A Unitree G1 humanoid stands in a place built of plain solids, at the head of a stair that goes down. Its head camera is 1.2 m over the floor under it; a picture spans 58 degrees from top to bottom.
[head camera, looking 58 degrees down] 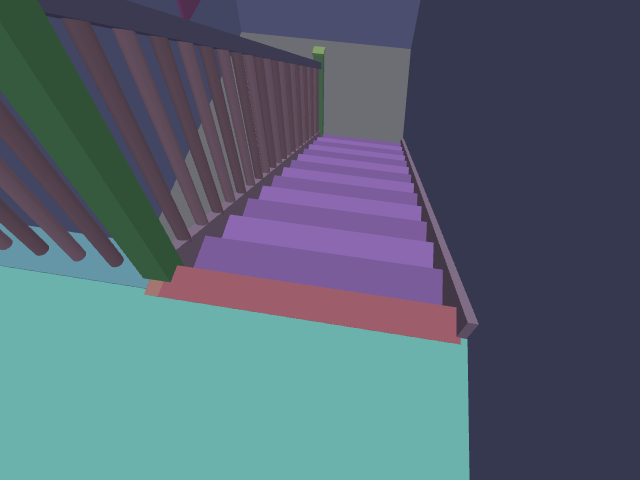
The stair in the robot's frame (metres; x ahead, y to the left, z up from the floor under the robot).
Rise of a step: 0.17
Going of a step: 0.23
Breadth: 0.89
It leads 9 degrees to the right of straight ahead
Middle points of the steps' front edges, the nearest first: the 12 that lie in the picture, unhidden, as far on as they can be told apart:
0.58 0.02 0.00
0.81 0.00 -0.18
1.03 -0.04 -0.36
1.26 -0.08 -0.53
1.48 -0.12 -0.71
1.71 -0.15 -0.88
1.93 -0.19 -1.06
2.15 -0.23 -1.23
2.38 -0.27 -1.40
2.60 -0.30 -1.58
2.83 -0.34 -1.75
3.05 -0.38 -1.92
